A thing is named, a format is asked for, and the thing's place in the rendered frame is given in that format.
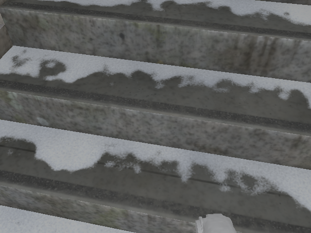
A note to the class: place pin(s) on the robot right thigh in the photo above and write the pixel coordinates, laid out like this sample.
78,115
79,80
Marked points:
214,223

